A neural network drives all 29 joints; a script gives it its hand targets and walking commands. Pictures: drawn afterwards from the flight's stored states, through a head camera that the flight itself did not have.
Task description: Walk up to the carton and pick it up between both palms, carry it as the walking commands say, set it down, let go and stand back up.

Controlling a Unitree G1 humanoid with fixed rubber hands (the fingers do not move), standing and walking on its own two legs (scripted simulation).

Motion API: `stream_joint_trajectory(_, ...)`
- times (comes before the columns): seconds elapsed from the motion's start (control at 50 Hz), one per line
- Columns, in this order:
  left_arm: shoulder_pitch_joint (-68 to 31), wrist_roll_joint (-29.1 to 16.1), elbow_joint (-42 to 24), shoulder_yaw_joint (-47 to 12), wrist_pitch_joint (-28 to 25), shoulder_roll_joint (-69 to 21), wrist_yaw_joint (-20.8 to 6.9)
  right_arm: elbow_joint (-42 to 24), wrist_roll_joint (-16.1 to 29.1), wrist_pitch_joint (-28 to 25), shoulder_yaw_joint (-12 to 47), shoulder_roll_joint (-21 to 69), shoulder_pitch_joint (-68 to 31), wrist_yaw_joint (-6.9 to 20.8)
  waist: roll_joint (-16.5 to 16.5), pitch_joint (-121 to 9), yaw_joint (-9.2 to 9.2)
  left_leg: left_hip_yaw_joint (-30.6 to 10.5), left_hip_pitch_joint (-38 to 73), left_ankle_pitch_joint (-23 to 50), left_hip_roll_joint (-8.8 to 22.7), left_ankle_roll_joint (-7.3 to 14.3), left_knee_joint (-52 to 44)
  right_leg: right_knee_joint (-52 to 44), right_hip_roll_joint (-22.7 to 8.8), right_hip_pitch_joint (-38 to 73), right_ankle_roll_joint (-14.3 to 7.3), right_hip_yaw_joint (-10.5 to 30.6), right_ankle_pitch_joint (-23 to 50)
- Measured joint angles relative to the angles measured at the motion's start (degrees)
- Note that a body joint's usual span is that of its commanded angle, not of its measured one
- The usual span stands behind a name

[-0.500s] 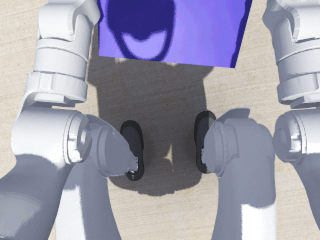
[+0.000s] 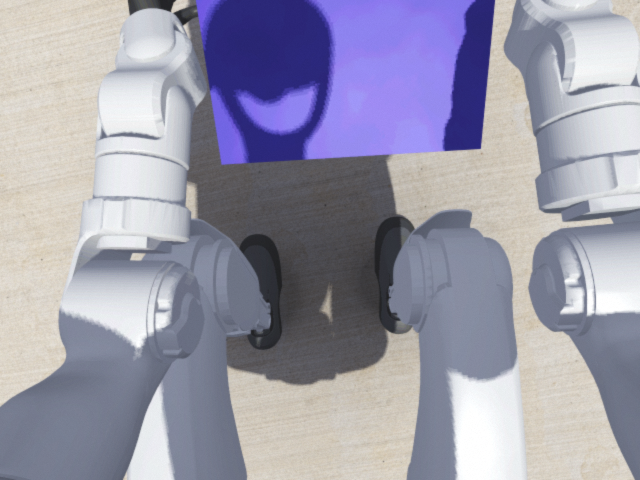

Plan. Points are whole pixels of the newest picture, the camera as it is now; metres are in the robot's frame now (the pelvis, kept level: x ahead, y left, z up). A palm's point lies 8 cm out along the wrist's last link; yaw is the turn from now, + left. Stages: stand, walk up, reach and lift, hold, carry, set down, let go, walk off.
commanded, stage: reach and lift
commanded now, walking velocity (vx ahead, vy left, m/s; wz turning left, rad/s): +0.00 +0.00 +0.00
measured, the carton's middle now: (340, 36) +0.55 -0.04 -0.22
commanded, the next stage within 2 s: none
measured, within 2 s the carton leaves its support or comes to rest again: neither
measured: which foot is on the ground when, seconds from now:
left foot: down 0.00-1.00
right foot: down 0.00-1.00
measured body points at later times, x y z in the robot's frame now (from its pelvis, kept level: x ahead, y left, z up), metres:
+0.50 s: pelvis -0.01 +0.00 +0.04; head +0.32 -0.02 +0.34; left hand +0.55 +0.13 -0.04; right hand +0.55 -0.21 -0.03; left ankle +0.16 +0.11 -0.38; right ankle +0.18 -0.12 -0.38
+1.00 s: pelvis -0.02 +0.01 +0.10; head +0.29 -0.02 +0.42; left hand +0.53 +0.13 +0.03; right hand +0.53 -0.20 +0.04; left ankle +0.16 +0.11 -0.38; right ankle +0.18 -0.12 -0.38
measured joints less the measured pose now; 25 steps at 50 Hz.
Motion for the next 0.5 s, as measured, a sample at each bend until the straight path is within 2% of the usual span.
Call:
stream_joint_trajectory(0.06,0.45,-0.03,-2.13,0.0,1.21,0.0,0.59,-0.41,0.0,-0.05,0.0,0.21,0.01,0.0,0.1,0.01,0.01,0.0,1.11,0.12,-0.08,0.01,-0.59,-0.79,-0.01,1.38,0.11,0.02,0.04)
stream_joint_trajectory(0.5,0.86,1.7,-2.93,0.0,4.41,-1.35,1.25,-0.49,-1.09,2.4,-1.96,0.71,1.24,0.48,0.54,-0.03,0.01,-0.01,10.2,0.87,-0.75,0.41,-7.39,-7.52,0.11,10.9,0.24,0.14,0.32)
